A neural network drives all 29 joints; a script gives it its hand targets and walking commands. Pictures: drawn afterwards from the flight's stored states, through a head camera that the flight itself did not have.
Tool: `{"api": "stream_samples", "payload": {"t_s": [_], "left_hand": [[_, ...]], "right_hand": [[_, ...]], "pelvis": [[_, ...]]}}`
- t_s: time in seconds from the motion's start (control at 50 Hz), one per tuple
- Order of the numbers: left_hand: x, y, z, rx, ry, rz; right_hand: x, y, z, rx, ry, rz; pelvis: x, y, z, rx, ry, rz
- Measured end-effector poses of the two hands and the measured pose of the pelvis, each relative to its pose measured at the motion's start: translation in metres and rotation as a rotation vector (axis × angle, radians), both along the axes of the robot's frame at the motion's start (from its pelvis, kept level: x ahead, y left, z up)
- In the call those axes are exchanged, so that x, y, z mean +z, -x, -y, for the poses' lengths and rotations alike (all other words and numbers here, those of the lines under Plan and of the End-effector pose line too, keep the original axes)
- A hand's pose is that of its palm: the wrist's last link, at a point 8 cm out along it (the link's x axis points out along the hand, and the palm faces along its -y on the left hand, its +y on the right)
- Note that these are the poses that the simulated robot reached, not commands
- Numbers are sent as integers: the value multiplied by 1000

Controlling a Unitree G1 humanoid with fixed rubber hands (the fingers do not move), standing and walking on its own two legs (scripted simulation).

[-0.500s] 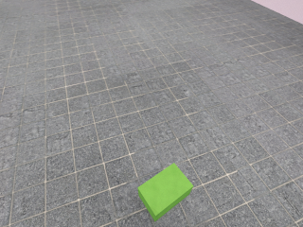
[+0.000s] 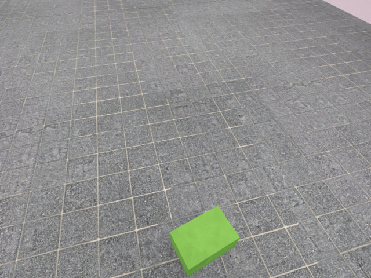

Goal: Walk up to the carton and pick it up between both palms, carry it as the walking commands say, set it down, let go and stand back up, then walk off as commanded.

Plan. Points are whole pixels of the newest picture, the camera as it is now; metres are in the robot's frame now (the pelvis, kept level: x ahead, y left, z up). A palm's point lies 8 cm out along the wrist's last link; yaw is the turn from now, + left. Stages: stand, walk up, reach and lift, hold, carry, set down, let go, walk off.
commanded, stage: walk up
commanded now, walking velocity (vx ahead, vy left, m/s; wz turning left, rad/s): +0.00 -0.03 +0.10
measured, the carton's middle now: (203, 239) +0.43 -0.09 -0.69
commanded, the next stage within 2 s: none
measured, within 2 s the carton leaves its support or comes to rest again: neither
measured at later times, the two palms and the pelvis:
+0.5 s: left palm out of the picture +0.02 +0.24 -0.14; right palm out of the picture +0.02 -0.21 -0.14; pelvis +0.00 +0.01 +0.00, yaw +1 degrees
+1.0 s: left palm out of the picture +0.02 +0.23 -0.14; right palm out of the picture +0.02 -0.21 -0.14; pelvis +0.00 +0.01 +0.00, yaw +0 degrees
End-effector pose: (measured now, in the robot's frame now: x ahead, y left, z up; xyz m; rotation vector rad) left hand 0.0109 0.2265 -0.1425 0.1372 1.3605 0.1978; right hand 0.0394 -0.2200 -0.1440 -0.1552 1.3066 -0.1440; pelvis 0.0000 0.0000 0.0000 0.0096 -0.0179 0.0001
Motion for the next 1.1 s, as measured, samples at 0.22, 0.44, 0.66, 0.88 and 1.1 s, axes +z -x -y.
{"api": "stream_samples", "payload": {"t_s": [0.22, 0.44, 0.66, 0.88, 1.1], "left_hand": [[-1, 2, -7, 7, -6, -9], [3, -7, -12, -14, -4, 29], [6, -13, -13, -30, 2, 46], [7, -11, -8, -28, 7, 40], [6, -4, -8, -19, 9, 25]], "right_hand": [[-1, 4, -4, 17, 1, -21], [0, 14, -11, 4, -3, -25], [2, 25, -12, -15, -6, -33], [1, 28, -12, -14, -15, -39], [2, 18, -8, -4, -1, -24]], "pelvis": [[-1, -1, -2, 12, -3, 0], [1, 1, -8, 7, -5, 0], [3, 2, -10, -2, -9, -6], [4, 2, -8, 3, -8, -6], [3, 0, -9, -1, -5, -12]]}}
